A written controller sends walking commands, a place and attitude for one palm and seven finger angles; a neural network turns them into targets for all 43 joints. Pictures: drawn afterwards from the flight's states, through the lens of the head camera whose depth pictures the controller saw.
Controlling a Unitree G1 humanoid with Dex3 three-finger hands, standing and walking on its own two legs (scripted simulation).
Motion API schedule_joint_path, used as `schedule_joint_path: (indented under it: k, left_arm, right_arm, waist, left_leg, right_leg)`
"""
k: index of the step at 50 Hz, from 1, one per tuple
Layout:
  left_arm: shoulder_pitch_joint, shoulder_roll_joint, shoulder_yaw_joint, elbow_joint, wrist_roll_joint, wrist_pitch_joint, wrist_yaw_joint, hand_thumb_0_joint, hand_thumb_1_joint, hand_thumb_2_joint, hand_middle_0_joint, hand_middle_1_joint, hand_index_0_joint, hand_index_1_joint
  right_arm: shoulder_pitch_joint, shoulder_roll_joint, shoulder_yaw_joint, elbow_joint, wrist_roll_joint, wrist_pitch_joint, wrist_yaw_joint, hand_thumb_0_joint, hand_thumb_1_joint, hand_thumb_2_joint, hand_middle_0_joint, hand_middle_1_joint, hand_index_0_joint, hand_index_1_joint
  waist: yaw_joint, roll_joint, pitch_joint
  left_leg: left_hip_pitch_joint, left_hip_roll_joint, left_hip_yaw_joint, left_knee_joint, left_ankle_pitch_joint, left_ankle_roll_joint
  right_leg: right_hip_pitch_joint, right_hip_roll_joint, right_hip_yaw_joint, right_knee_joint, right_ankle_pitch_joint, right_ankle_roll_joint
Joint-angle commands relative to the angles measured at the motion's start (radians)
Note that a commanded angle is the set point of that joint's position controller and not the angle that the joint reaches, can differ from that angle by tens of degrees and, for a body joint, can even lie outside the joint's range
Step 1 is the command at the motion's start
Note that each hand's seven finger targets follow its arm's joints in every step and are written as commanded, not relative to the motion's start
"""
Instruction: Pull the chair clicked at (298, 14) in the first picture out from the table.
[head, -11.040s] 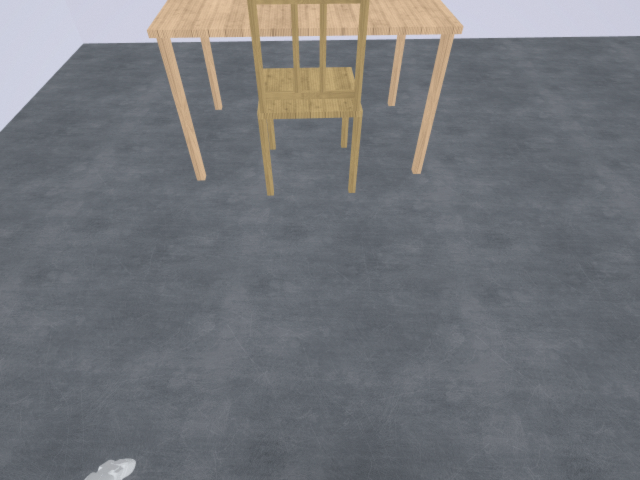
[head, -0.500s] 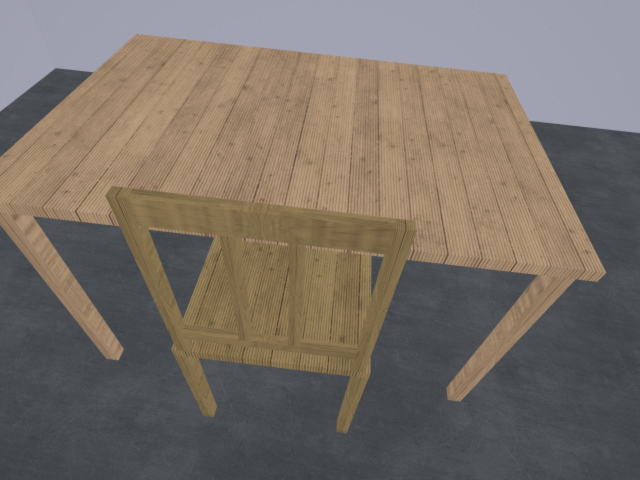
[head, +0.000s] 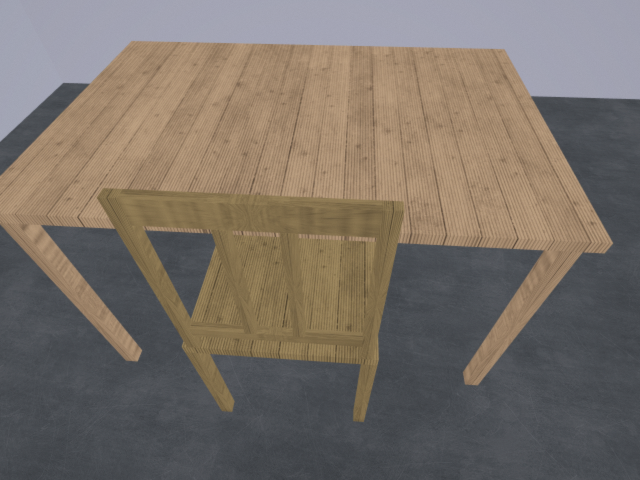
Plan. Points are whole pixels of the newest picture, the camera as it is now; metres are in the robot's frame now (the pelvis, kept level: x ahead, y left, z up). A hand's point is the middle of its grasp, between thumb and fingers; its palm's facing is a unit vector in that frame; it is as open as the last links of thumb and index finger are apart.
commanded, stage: look again from close up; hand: left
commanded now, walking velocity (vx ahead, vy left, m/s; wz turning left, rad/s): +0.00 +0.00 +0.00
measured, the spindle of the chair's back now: (238, 286) +0.43 +0.17 -0.08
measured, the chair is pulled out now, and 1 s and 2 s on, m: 0.00 0.00 0.00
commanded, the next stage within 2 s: raise the hand toward the chair's back in 0.84 s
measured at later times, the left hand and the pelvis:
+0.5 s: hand out of the picture +0.03 +0.15 -0.17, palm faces -0.01 -0.98 -0.21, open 7.4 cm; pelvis +0.01 -0.03 +0.01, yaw +0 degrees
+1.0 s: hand out of the picture +0.05 +0.16 -0.15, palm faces +0.12 -0.97 -0.20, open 7.4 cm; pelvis +0.01 -0.03 +0.01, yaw -1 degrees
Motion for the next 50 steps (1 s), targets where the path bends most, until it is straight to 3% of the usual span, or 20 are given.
schedule_joint_path:
  k: [1, 4, 14, 18, 23, 37, 44, 46, 47, 48, 49, 50]
  left_arm:
    - [0.039, 0.108, 0.026, -0.054, -0.003, -0.014, 0.002, 0.0, 0.9, 0.9, -0.2, -0.3, -0.2, -0.3]
    - [0.039, 0.116, 0.025, -0.056, -0.004, -0.013, 0.0, 0.0, 0.9, 0.9, -0.2, -0.3, -0.2, -0.3]
    - [0.046, 0.123, 0.026, -0.06, -0.006, -0.021, 0.0, 0.0, 0.9, 0.9, -0.2, -0.3, -0.2, -0.3]
    - [0.048, 0.123, 0.026, -0.053, -0.007, -0.023, -0.001, 0.0, 0.9, 0.9, -0.2, -0.3, -0.2, -0.3]
    - [0.048, 0.12, 0.022, -0.044, -0.007, -0.023, -0.002, 0.0, 0.9, 0.9, -0.2, -0.3, -0.2, -0.3]
    - [0.067, 0.114, 0.018, -0.024, -0.008, -0.027, -0.002, 0.0, 0.9, 0.9, -0.2, -0.3, -0.2, -0.3]
    - [0.071, 0.108, 0.015, -0.02, -0.009, -0.024, -0.003, 0.0, 0.9, 0.9, -0.2, -0.3, -0.2, -0.3]
    - [0.075, 0.106, 0.015, -0.015, -0.009, -0.024, -0.003, 0.0, 0.9, 0.9, -0.2, -0.3, -0.2, -0.3]
    - [0.136, 0.111, 0.028, 0.035, 0.002, -0.043, 0.036, 0.0, 0.9, 0.9, -0.2, -0.3, -0.2, -0.3]
    - [-0.561, 0.454, 0.294, -1.478, -0.214, -0.237, 0.045, 0.0, 0.877, 0.89, -0.198, -0.296, -0.198, -0.296]
    - [-0.141, 0.213, 0.096, -1.244, -0.103, -0.164, 0.057, 0.0, 0.853, 0.88, -0.195, -0.293, -0.195, -0.293]
    - [-0.061, 0.128, 0.061, -1.052, -0.122, -0.122, 0.086, 0.0, 0.83, 0.87, -0.193, -0.289, -0.193, -0.289]
  right_arm:
    - [0.017, -0.105, -0.022, -0.052, 0.007, -0.03, -0.005, 0.0, -0.9, -0.9, 0.2, 0.3, 0.2, 0.3]
    - [0.014, -0.102, -0.018, -0.043, 0.008, -0.03, -0.006, 0.0, -0.9, -0.9, 0.2, 0.3, 0.2, 0.3]
    - [-0.004, -0.102, -0.018, -0.017, 0.011, -0.036, -0.011, 0.0, -0.9, -0.9, 0.2, 0.3, 0.2, 0.3]
    - [-0.014, -0.091, -0.018, -0.003, 0.013, -0.035, -0.014, 0.0, -0.9, -0.9, 0.2, 0.3, 0.2, 0.3]
    - [-0.023, -0.087, -0.017, 0.01, 0.014, -0.031, -0.014, 0.0, -0.9, -0.9, 0.2, 0.3, 0.2, 0.3]
    - [-0.021, -0.091, -0.014, 0.044, 0.016, -0.036, -0.016, 0.0, -0.9, -0.9, 0.2, 0.3, 0.2, 0.3]
    - [-0.019, -0.087, -0.013, 0.057, 0.017, -0.035, -0.016, 0.0, -0.9, -0.9, 0.2, 0.3, 0.2, 0.3]
    - [-0.014, -0.081, -0.013, 0.063, 0.017, -0.036, -0.016, 0.0, -0.9, -0.9, 0.2, 0.3, 0.2, 0.3]
    - [-0.106, -0.105, -0.021, -0.008, 0.015, -0.035, -0.016, 0.0, -0.9, -0.9, 0.2, 0.3, 0.2, 0.3]
    - [-0.142, -0.265, -0.078, -0.256, 0.01, -0.178, -0.108, 0.0, -0.9, -0.9, 0.2, 0.3, 0.2, 0.3]
    - [-0.139, -0.146, -0.011, -0.249, 0.028, -0.279, -0.118, 0.0, -0.9, -0.9, 0.2, 0.3, 0.2, 0.3]
    - [-0.113, -0.161, -0.009, -0.213, 0.029, -0.323, -0.096, 0.0, -0.9, -0.9, 0.2, 0.3, 0.2, 0.3]
  waist:
    - [0.01, -0.046, 0.029]
    - [0.014, -0.047, 0.049]
    - [0.019, -0.051, -0.022]
    - [0.021, -0.052, -0.014]
    - [0.019, -0.052, 0.02]
    - [0.018, -0.04, -0.012]
    - [0.021, -0.04, 0.033]
    - [0.022, -0.044, 0.02]
    - [0.046, -0.031, 0.058]
    - [-0.065, 0.222, -0.329]
    - [0.035, 0.347, -0.321]
    - [0.027, 0.221, -0.297]
  left_leg:
    - [0.001, 0.052, -0.073, -0.148, 0.112, 0.012]
    - [0.005, 0.045, -0.065, -0.156, 0.108, 0.008]
    - [0.098, 0.056, -0.038, -0.134, 0.272, 0.0]
    - [0.114, 0.062, -0.033, -0.141, 0.291, -0.001]
    - [0.113, 0.063, -0.028, -0.156, 0.249, -0.005]
    - [0.137, 0.072, -0.027, -0.166, 0.292, -0.007]
    - [0.114, 0.069, -0.034, -0.18, 0.254, -0.004]
    - [0.123, 0.072, -0.034, -0.186, 0.244, -0.002]
    - [0.038, 0.068, 0.001, 0.046, 0.241, -0.036]
    - [0.327, -0.002, 0.041, -0.105, 0.297, -0.008]
    - [0.349, 0.0, 0.053, -0.161, 0.484, 0.01]
    - [0.291, 0.009, 0.032, -0.134, 0.491, -0.006]
  right_leg:
    - [-0.042, -0.011, 0.031, -0.113, 0.032, -0.067]
    - [-0.047, -0.016, 0.04, -0.131, 0.037, -0.069]
    - [-0.003, -0.033, 0.045, -0.131, 0.218, -0.068]
    - [0.001, -0.034, 0.045, -0.144, 0.259, -0.069]
    - [-0.018, -0.031, 0.052, -0.173, 0.227, -0.07]
    - [0.016, -0.031, 0.05, -0.184, 0.272, -0.074]
    - [-0.001, -0.025, 0.051, -0.206, 0.214, -0.074]
    - [-0.001, -0.026, 0.051, -0.208, 0.195, -0.075]
    - [-0.01, -0.097, 0.161, -0.23, 0.665, -0.051]
    - [0.044, -0.019, 0.056, -0.176, 0.664, -0.074]
    - [0.095, 0.019, 0.026, -0.092, 0.458, -0.107]
    - [0.04, 0.05, -0.015, -0.089, 0.334, -0.095]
